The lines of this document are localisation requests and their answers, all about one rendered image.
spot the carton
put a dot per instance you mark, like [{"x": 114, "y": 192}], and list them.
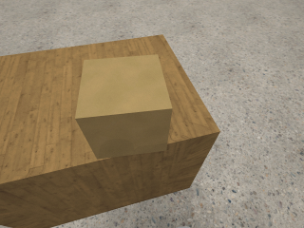
[{"x": 123, "y": 106}]

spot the pedestal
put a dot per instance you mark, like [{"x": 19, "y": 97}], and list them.
[{"x": 49, "y": 175}]

